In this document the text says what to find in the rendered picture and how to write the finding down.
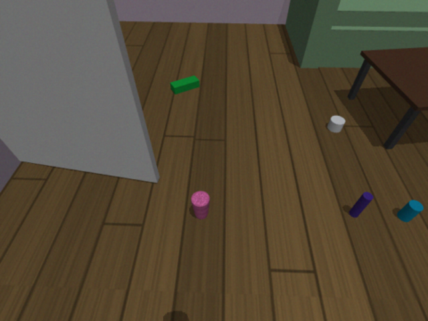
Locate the coffee table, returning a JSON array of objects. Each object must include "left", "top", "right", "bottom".
[{"left": 347, "top": 47, "right": 428, "bottom": 149}]

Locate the sofa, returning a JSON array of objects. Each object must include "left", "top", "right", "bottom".
[{"left": 286, "top": 0, "right": 428, "bottom": 68}]

